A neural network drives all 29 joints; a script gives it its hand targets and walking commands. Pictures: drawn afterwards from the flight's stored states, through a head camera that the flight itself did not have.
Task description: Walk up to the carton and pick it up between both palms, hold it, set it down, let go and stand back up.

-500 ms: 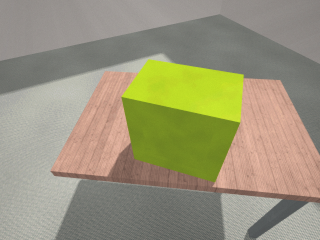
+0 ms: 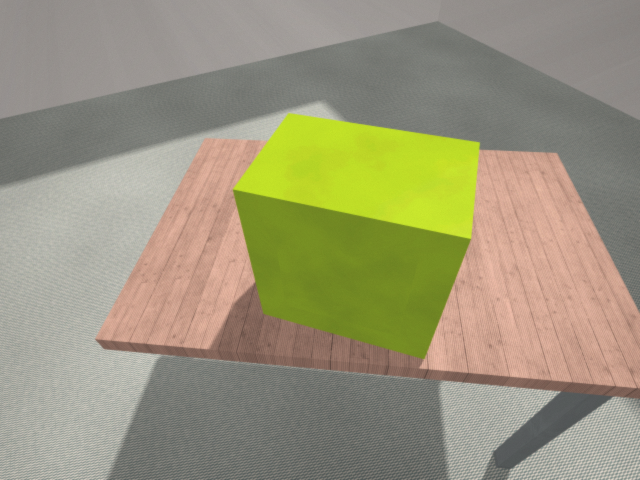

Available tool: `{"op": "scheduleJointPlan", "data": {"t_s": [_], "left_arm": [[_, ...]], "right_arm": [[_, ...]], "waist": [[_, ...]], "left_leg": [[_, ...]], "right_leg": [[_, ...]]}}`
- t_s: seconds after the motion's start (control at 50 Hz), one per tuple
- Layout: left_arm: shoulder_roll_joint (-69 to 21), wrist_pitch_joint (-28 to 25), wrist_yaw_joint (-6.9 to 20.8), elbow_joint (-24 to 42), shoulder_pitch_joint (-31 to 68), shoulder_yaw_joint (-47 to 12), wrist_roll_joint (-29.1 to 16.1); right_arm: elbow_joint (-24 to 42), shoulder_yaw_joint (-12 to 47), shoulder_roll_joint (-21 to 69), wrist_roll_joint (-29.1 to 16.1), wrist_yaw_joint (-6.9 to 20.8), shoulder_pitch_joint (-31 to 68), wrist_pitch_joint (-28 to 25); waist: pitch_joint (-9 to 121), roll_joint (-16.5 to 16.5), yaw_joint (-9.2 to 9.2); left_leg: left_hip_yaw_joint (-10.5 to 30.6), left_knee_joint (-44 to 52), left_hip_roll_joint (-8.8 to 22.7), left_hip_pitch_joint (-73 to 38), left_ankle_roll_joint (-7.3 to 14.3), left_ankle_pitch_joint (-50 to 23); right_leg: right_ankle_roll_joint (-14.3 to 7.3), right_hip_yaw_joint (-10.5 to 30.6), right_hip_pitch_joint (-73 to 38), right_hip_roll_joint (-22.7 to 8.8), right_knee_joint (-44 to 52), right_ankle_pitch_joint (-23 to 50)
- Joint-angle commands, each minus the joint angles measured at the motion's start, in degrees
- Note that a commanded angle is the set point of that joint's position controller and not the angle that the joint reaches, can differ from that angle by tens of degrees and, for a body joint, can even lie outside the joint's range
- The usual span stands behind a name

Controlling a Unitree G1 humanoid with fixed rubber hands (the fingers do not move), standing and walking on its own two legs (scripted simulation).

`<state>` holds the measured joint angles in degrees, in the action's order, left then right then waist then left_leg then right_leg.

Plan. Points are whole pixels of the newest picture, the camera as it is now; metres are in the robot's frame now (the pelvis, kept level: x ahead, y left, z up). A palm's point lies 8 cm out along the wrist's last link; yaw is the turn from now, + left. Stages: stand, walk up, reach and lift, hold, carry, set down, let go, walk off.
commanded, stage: stand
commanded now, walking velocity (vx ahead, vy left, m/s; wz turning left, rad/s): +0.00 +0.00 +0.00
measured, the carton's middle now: (357, 238) +0.45 -0.03 +0.02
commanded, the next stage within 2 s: none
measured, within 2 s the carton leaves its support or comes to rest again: neither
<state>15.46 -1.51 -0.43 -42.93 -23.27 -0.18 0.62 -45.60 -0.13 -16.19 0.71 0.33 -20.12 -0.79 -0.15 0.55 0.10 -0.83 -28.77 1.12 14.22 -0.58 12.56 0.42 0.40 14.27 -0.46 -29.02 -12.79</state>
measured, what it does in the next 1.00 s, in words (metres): stands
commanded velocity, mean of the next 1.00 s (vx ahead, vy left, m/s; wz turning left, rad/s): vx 0.00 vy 0.00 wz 0.00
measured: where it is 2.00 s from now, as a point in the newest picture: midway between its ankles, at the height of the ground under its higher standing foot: outside the picture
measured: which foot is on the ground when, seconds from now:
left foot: down 0.00-1.00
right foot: down 0.00-1.00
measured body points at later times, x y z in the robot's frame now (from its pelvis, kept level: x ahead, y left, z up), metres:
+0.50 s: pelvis +0.02 +0.00 +0.00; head +0.01 +0.00 +0.45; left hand +0.07 +0.26 -0.12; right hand +0.07 -0.27 -0.13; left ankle +0.03 +0.13 -0.74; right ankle +0.03 -0.12 -0.74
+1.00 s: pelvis +0.02 +0.00 +0.00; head +0.01 +0.00 +0.45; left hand +0.06 +0.26 -0.13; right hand +0.05 -0.26 -0.13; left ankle +0.03 +0.13 -0.74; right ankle +0.03 -0.12 -0.74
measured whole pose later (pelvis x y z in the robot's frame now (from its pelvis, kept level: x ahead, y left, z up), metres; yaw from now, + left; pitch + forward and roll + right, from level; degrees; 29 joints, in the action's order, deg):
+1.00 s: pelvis +0.02 +0.00 +0.00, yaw -1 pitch -2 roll +0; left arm 14.6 -0.8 -1.4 -49.3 -21.2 -0.1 0.2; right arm -50.9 0.2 -15.1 0.1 -1.0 -19.9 -0.5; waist -0.6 0.3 0.0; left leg -1.9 -26.1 1.3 11.3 -0.5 12.9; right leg 0.6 1.5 12.0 -0.3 -26.7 -12.8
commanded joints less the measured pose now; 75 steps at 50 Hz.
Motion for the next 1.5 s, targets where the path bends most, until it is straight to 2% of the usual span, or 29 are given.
{"op": "scheduleJointPlan", "data": {"t_s": [0.0,0.08,0.16,0.2,0.26,0.32,0.42,0.48,0.54,0.56,0.6,0.68,0.76,0.8,0.86,0.94,0.96,1.04,1.12,1.22,1.32,1.36,1.48], "left_arm": [[7.4,-0.8,-0.3,3.0,-1.1,2.0,-0.2],[7.4,-0.7,-0.4,2.8,-0.5,2.1,-0.2],[7.4,-0.6,-0.5,2.3,-0.9,2.0,-0.3],[7.2,-0.6,-0.6,1.9,-0.5,2.0,-0.2],[7.2,-0.6,-0.6,1.6,-0.2,1.9,-0.4],[7.0,-0.5,-0.8,1.2,0.1,1.9,-0.5],[6.8,-0.4,-0.9,0.5,0.1,1.9,-0.4],[6.6,-0.4,-0.9,0.1,0.3,2.0,-0.3],[7.1,-0.3,-1.0,-0.5,0.3,2.1,-0.3],[6.7,-0.2,-1.0,-0.8,0.3,2.0,-0.4],[6.8,-0.2,-1.0,-1.1,0.5,2.0,-0.4],[6.5,0.0,-1.0,-1.8,0.2,2.1,-0.3],[6.7,-0.1,-1.1,-2.4,0.0,2.0,-0.3],[6.7,-0.1,-1.2,-2.5,0.6,2.0,-0.4],[6.5,0.0,-1.2,-3.4,0.0,1.9,-0.4],[5.9,0.1,-1.2,-4.1,-0.2,1.9,-0.4],[6.4,0.1,-1.2,-4.1,-0.1,1.8,-0.4],[6.0,0.1,-1.3,-4.5,-0.4,1.7,-0.4],[5.9,0.0,-1.4,-5.0,0.1,1.9,-0.4],[5.8,0.1,-1.5,-5.7,-0.2,1.8,-0.4],[5.1,0.1,-1.6,-6.4,-0.2,1.6,-0.4],[5.4,0.0,-1.6,-6.8,0.1,1.7,-0.4],[4.9,0.2,-1.7,-7.6,0.3,1.4,-0.6]], "right_arm": [[3.2,-1.6,-6.5,0.1,-0.4,-1.4,-0.8],[2.6,-1.4,-6.6,-0.1,-0.5,-1.4,-0.9],[2.1,-1.2,-6.3,-0.3,-0.7,-1.9,-0.8],[2.0,-1.4,-6.3,-0.2,-0.7,-1.7,-0.8],[1.3,-1.3,-6.5,-0.2,-0.8,-1.7,-0.7],[1.1,-1.1,-6.1,-0.4,-1.0,-1.8,-0.7],[0.4,-1.1,-5.9,-0.5,-1.1,-1.4,-0.6],[0.0,-1.3,-6.0,-0.4,-1.2,-1.5,-0.6],[-0.1,-1.2,-6.0,-0.5,-1.2,-1.5,-0.6],[-0.2,-1.2,-6.1,-0.6,-1.2,-1.0,-0.5],[-0.8,-1.2,-5.7,-0.5,-1.2,-1.4,-0.4],[-1.2,-1.3,-5.8,-0.5,-1.4,-1.4,-0.4],[-1.7,-1.0,-5.7,-0.5,-1.5,-1.2,-0.4],[-2.1,-1.1,-5.8,-0.6,-1.4,-1.7,-0.5],[-2.4,-1.1,-5.5,-0.4,-1.5,-1.7,-0.4],[-3.0,-1.2,-5.7,-0.6,-1.6,-1.9,-0.3],[-3.1,-1.2,-5.6,-0.6,-1.5,-2.1,-0.3],[-3.6,-1.0,-5.5,-0.6,-1.6,-1.9,-0.3],[-4.1,-1.2,-5.4,-0.6,-1.7,-2.8,-0.3],[-4.6,-1.2,-5.1,-0.5,-1.8,-2.8,-0.2],[-5.1,-0.9,-5.0,-0.7,-1.9,-2.7,-0.3],[-5.3,-1.0,-4.7,-0.6,-2.0,-3.0,-0.3],[-5.8,-1.0,-4.5,-0.5,-2.0,-3.3,-0.2]], "waist": [[-3.1,-1.2,-0.11],[-2.8,-0.1,-0.16],[-3.1,-1.0,0.2],[-2.1,-0.3,0.05],[-2.9,-1.5,-0.03],[-2.7,-0.3,-0.07],[-2.1,-1.0,0.04],[-2.6,-0.2,0.01],[-2.5,-1.2,-0.18],[-2.6,-0.1,0.05],[-3.4,-1.0,-0.13],[-3.8,0.6,0.09],[-3.4,-1.2,0.06],[-3.0,-0.2,-0.32],[-3.2,-1.0,-0.09],[-3.5,0.2,-0.13],[-3.9,-1.0,-0.15],[-3.5,-0.2,0.04],[-3.2,-1.5,-0.34],[-3.8,0.1,-0.2],[-2.2,0.1,0.12],[-2.8,-1.0,-0.21],[-4.0,-0.7,-0.26]], "left_leg": [[6.0,6.1,3.8,0.2,1.8,5.3],[5.9,6.4,4.2,0.6,1.8,3.6],[5.8,6.3,4.2,0.9,1.9,2.6],[5.5,6.1,4.1,-0.3,1.8,1.3],[5.7,6.1,4.4,-0.5,1.6,0.3],[5.4,6.5,4.4,-0.7,1.8,0.5],[5.4,6.7,4.6,-1.3,1.8,-0.5],[5.0,6.7,4.6,-1.0,2.0,-1.7],[5.1,6.8,4.9,-1.8,2.0,-1.9],[4.9,7.0,4.8,-1.7,2.1,-0.8],[4.8,7.1,4.7,-1.3,2.0,0.1],[4.9,8.1,4.7,-0.5,1.9,1.8],[4.5,7.7,4.7,-1.8,1.7,0.3],[4.6,8.1,4.5,-1.8,1.8,0.6],[4.9,8.2,4.7,-1.6,1.8,1.2],[4.6,8.6,4.7,-1.4,1.8,2.4],[5.0,8.8,4.7,-0.8,1.8,2.1],[4.7,8.7,4.5,-1.3,1.9,2.6],[4.7,8.8,4.7,-1.7,2.0,1.9],[4.4,9.1,4.6,-1.7,1.9,1.4],[4.2,8.7,4.9,-2.6,1.9,-0.9],[3.9,8.3,4.8,-2.6,1.8,-1.2],[4.1,8.8,4.7,-2.5,1.6,-1.2]], "right_leg": [[-1.9,6.7,4.2,-4.4,7.7,-5.1],[-1.8,6.3,2.1,-4.4,6.5,-1.9],[-1.9,6.6,1.4,-4.7,6.8,-0.7],[-2.0,6.5,1.5,-4.6,6.7,0.4],[-2.0,6.2,1.9,-4.6,6.7,0.6],[-2.0,6.7,1.1,-4.8,6.9,1.3],[-2.0,6.4,0.6,-4.5,6.8,2.4],[-1.9,6.4,-0.4,-4.6,6.6,4.2],[-1.9,6.5,0.1,-4.5,6.5,4.2],[-1.8,6.6,0.5,-4.5,7.1,3.0],[-1.9,6.6,0.2,-4.5,7.5,2.0],[-1.7,6.3,0.1,-4.4,7.2,1.2],[-1.6,6.6,0.9,-4.4,7.9,1.2],[-1.7,6.7,0.3,-4.4,7.7,1.2],[-1.6,6.6,0.3,-4.3,7.9,0.6],[-1.4,6.7,0.4,-4.2,8.0,-0.2],[-1.5,6.4,0.4,-4.1,7.9,0.1],[-1.4,6.7,0.3,-4.2,8.1,-0.2],[-1.5,6.8,0.4,-4.2,8.6,-0.2],[-1.4,6.9,0.3,-4.4,8.4,0.5],[-1.3,6.6,-1.1,-4.4,7.9,3.6],[-1.3,6.3,-0.7,-4.3,8.4,3.3],[-1.2,6.3,-0.3,-4.4,8.4,3.0]]}}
